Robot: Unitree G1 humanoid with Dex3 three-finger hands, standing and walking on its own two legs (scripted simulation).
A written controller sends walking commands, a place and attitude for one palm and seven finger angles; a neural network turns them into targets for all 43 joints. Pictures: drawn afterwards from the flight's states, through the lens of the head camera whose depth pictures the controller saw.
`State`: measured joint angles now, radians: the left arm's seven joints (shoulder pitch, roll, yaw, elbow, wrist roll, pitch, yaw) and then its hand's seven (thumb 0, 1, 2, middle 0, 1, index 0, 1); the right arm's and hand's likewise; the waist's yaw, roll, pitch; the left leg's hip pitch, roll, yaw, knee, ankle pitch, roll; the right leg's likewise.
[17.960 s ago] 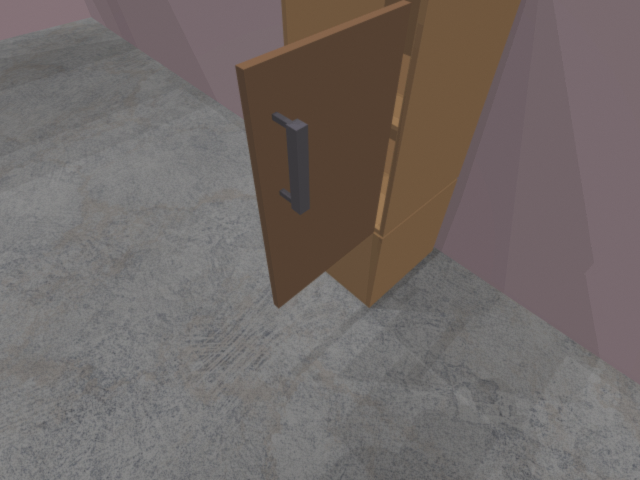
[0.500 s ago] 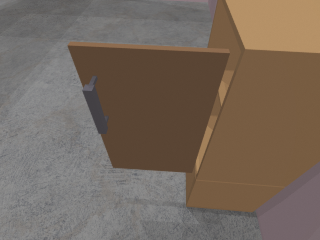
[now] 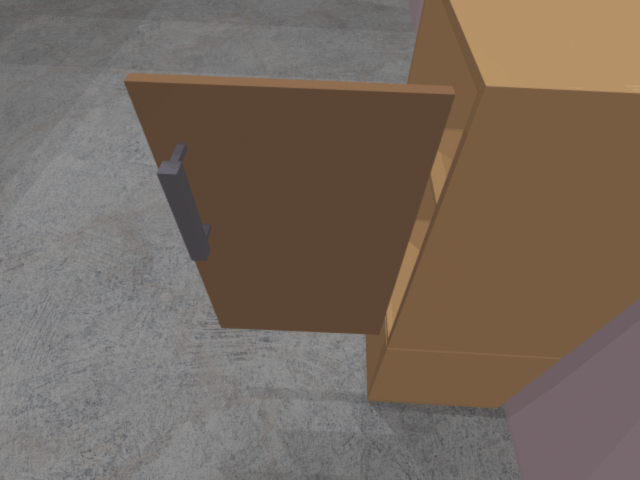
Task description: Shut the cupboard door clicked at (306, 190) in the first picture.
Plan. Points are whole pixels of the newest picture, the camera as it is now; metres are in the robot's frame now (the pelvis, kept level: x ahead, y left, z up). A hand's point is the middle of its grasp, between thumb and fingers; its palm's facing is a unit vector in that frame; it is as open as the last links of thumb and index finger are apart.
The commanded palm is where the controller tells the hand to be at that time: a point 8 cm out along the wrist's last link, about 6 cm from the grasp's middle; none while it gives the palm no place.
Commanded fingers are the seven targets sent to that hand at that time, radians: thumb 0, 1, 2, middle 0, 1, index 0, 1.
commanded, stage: come to a stop and stand still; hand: left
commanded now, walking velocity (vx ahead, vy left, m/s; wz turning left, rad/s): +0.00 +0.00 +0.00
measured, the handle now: (191, 205) +0.44 +0.20 +0.09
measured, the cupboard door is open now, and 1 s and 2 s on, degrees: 91 91 91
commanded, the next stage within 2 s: look again from close up in 0.32 s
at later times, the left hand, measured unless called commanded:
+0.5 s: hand out of the picture -0.03 +0.19 -0.17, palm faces +0.00 -0.98 -0.20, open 7.4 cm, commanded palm none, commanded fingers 0.00 0.90 0.90 -0.20 -0.30 -0.20 -0.30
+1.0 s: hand out of the picture -0.01 +0.17 -0.17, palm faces +0.01 -0.98 -0.20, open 7.4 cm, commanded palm +0.08 +0.22 -0.07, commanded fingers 0.00 0.90 0.90 -0.22 -0.32 -0.22 -0.32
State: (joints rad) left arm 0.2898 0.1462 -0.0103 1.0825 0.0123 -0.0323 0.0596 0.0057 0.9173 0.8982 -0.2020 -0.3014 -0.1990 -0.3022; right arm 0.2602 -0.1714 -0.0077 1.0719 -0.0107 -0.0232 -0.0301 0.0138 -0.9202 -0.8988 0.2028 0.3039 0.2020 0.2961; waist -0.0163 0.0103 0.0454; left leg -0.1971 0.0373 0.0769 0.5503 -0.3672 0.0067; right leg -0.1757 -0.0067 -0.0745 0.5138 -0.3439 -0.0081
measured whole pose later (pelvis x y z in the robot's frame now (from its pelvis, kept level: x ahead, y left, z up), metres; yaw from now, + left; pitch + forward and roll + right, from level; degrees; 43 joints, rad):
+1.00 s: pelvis -0.01 +0.00 +0.01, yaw +0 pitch +0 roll +0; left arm 0.28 0.15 -0.02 1.11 0.01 -0.02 0.05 0.00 0.91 0.90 -0.20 -0.30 -0.20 -0.30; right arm 0.26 -0.16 0.02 1.13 -0.01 -0.02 -0.03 0.01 -0.92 -0.90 0.20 0.30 0.20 0.30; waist 0.00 0.00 0.04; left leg -0.15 0.00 0.09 0.45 -0.29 0.02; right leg -0.15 -0.04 -0.06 0.46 -0.31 0.01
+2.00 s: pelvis -0.06 +0.00 -0.04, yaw +3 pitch +8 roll -1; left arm 0.42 0.24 0.15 -0.13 -0.29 -0.29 -0.26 0.01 0.90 0.90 -0.96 -1.13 -0.96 -1.13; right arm 0.31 -0.27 0.00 0.56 0.04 -0.27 -0.07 0.02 -0.90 -0.90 0.21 0.30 0.20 0.30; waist 0.00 0.03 -0.08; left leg -0.64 0.01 0.00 0.93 -0.43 0.01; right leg -0.60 -0.02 -0.07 0.91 -0.44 -0.01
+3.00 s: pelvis -0.05 -0.02 -0.01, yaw +4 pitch +2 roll +0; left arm 0.31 0.26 0.19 -0.13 -0.30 -0.12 -0.26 0.02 0.89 0.90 -1.30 -1.50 -1.30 -1.50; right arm 0.26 -0.26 0.04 0.60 0.05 -0.30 -0.07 0.02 -0.90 -0.90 0.20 0.30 0.20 0.30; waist 0.02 0.05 -0.05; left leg -0.38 0.02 0.00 0.70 -0.34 -0.01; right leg -0.36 -0.01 -0.08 0.69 -0.37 -0.03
